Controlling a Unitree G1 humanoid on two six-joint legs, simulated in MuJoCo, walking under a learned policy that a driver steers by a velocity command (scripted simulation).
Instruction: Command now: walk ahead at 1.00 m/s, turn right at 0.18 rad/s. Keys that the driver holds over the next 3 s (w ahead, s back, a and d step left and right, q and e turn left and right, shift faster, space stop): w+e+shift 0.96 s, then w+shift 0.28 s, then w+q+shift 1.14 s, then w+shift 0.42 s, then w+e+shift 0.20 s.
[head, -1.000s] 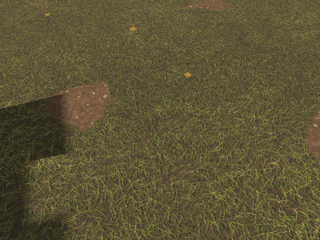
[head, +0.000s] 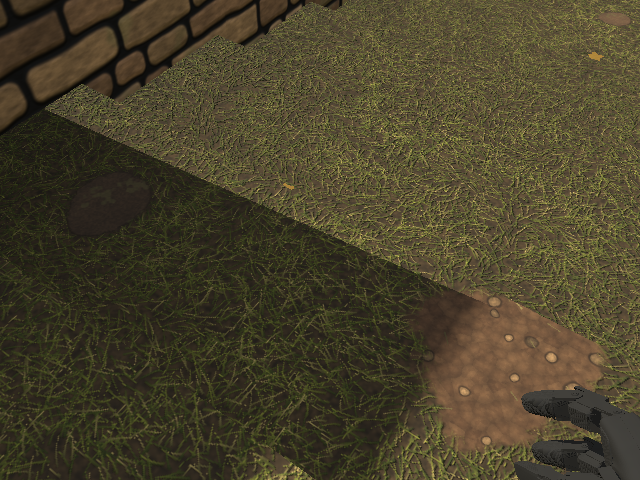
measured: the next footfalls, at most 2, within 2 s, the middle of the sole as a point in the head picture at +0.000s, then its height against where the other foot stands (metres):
left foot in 0.06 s outside the picture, level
right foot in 0.56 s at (425, 458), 0.17 m lower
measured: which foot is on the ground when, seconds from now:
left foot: up 0.00-0.04, down 0.06-0.56, up 0.58-0.84, down 0.86-1.00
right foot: down 0.00-0.06, up 0.08-0.54, down 0.56-0.88, up 0.90-1.00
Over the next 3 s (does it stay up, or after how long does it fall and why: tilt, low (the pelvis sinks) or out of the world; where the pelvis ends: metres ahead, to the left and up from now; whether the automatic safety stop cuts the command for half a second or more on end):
stays up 2.13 -1.27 -0.50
